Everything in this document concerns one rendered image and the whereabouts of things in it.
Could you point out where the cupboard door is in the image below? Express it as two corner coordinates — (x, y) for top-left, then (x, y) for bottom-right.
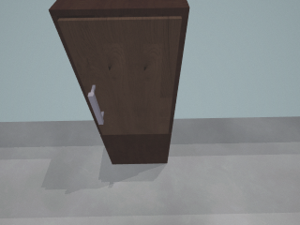
(57, 16), (182, 135)

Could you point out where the handle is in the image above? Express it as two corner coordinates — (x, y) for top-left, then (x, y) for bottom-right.
(88, 84), (104, 125)

